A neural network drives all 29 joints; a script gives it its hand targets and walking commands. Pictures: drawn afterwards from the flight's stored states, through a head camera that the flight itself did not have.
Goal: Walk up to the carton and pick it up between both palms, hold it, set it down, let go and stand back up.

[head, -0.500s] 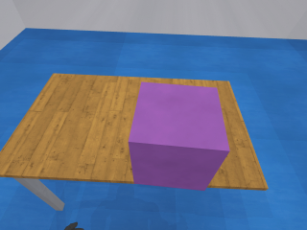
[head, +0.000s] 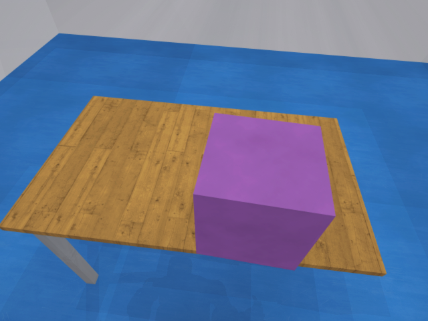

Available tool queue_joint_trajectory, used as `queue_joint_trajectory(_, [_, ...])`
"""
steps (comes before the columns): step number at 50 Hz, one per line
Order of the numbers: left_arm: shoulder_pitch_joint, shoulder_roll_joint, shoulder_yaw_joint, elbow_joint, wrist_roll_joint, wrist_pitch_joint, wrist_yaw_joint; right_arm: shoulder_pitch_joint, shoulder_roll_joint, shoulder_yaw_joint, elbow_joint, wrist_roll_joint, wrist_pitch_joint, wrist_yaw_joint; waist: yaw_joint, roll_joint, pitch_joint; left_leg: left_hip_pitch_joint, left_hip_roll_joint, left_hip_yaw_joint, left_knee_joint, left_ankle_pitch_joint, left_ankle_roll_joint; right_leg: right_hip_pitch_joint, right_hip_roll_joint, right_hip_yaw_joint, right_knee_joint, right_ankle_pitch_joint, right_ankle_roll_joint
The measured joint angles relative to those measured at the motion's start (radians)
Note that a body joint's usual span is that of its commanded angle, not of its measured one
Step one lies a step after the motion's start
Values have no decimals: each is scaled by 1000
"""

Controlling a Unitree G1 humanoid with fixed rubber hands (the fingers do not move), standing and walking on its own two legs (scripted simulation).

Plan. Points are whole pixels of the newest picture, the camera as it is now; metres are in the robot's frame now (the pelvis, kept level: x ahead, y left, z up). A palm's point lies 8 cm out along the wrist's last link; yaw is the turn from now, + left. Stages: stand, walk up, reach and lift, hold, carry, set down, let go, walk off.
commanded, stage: reach and lift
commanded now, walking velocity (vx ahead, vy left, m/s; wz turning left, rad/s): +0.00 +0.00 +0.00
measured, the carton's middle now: (255, 193) +0.43 -0.07 -0.05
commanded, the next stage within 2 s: none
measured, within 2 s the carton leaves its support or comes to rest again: neither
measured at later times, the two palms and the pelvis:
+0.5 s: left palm out of the picture +0.14 +0.22 -0.10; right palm out of the picture +0.09 -0.27 -0.07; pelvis -0.02 -0.01 +0.00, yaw -6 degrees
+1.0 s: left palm (118, 296) +0.19 +0.20 -0.06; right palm out of the picture +0.13 -0.26 -0.05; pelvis +0.00 +0.01 +0.01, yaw -8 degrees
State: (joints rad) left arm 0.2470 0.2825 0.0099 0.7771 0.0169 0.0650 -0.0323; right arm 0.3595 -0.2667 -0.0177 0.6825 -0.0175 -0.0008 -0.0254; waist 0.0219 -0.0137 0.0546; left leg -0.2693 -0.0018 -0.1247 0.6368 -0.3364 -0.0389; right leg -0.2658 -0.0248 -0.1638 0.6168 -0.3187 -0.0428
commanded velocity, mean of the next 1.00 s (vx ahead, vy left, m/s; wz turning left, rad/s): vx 0.00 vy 0.00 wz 0.00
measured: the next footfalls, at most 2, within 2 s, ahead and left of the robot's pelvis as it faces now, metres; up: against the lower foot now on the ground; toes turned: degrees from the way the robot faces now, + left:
none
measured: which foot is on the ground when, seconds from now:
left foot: down 0.00-1.00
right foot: down 0.00-1.00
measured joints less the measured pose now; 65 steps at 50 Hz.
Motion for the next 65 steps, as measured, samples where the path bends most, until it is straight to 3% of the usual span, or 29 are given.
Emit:
queue_joint_trajectory(1, [0, 1, 0, -2, 0, -2, 0, -3, -1, 0, -1, 0, 1, 0, 1, 1, 1, -2, 0, -3, 2, 0, -1, 0, 0, -2, 0, 0, -1])
queue_joint_trajectory(3, [-9, 12, 5, -52, -13, 98, 24, -82, 17, -49, 95, -43, -56, 24, 9, -10, -19, -57, 12, 30, 44, -20, -5, -71, 5, 22, 57, -18, -7])
queue_joint_trajectory(6, [-72, 25, 27, -135, -16, 257, 53, -253, 37, -101, 197, -70, -92, 64, -8, -20, 19, -122, 33, 71, 143, -55, -16, -156, 11, 50, 171, -51, -14])
queue_joint_trajectory(8, [-115, 25, 43, -200, -15, 307, 56, -325, 48, -98, 216, -60, -119, 75, -17, -28, 56, -129, 39, 84, 174, -68, -19, -169, 15, 60, 200, -43, -18])
queue_joint_trajectory(12, [-136, -14, 69, -341, -4, 289, 49, -343, 64, -38, 202, -10, -200, 82, -26, -37, 101, -61, 55, 87, 110, -29, -40, -105, 34, 62, 139, -17, -43])
queue_joint_trajectory(15, [-103, -50, 73, -384, 1, 257, 41, -283, 70, -7, 168, 1, -230, 69, -36, -50, 77, 8, 55, 91, 6, 10, -26, -40, 39, 65, 45, 16, -30])
queue_joint_trajectory(19, [-67, -69, 68, -336, 3, 247, 43, -199, 70, -17, 116, -16, -222, 50, -37, -66, 37, 74, 51, 103, -82, 46, 15, 16, 40, 78, -29, 48, -25])
queue_joint_trajectory(24, [-55, -66, 52, -271, -12, 245, 73, -153, 66, -58, 66, -19, -178, 71, -9, -68, 48, 90, 56, 117, -76, 41, 1, 26, 46, 93, -23, 50, -25])
queue_joint_trajectory(30, [-39, -59, 29, -283, -52, 161, 112, -155, 81, -76, 15, -8, -179, 102, 11, -57, 48, 68, 51, 125, -60, 42, -10, 3, 40, 101, -8, 52, -17])
queue_joint_trajectory(42, [-63, -89, -44, -249, -99, 17, 132, -233, 82, -85, 82, 17, -239, 120, -9, -7, 9, 99, 36, 146, -109, 57, 8, 33, 28, 123, -66, 77, 9])
queue_joint_trajectory(49, [-70, -119, -69, -212, -110, -73, 156, -222, 42, -93, 99, 58, -280, 138, -5, -7, 4, 120, 39, 162, -135, 54, 12, 49, 33, 141, -94, 80, 15])
queue_joint_trajectory(57, [-62, -141, -63, -154, -93, -263, 161, -226, 1, -42, 167, 173, -404, 144, 8, -8, -6, 119, 46, 165, -134, 36, 9, 51, 42, 147, -104, 71, 15])
queue_joint_trajectory(65, [-58, -133, -85, -109, -124, -408, 149, -260, -14, -1, 230, 246, -519, 154, -7, 20, -24, 101, 46, 152, -101, 9, 10, 43, 43, 140, -84, 48, 18])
